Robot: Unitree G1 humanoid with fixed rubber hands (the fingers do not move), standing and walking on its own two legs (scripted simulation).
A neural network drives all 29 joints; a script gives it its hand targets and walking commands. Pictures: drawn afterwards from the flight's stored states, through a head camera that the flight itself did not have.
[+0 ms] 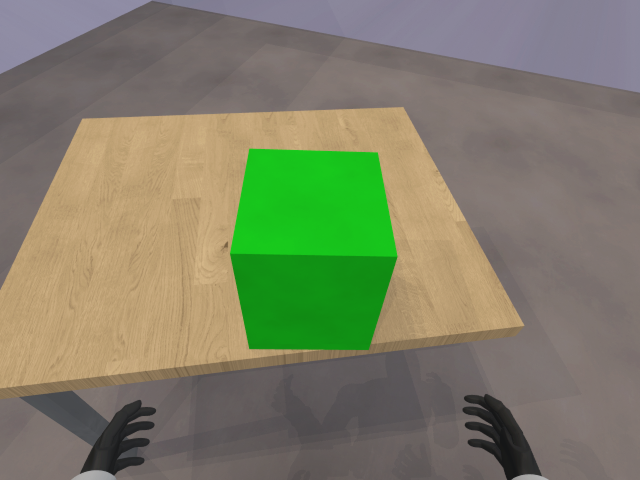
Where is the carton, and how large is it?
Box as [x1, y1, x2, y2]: [230, 149, 397, 349]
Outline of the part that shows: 249,149 230,251 249,348 368,349 397,256 377,152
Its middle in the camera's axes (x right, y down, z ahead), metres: -0.01 +0.03 +0.62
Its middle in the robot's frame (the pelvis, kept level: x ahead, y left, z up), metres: +0.45 +0.04 -0.01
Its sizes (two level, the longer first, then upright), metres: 0.210 0.200 0.250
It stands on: a table, 0.63 m high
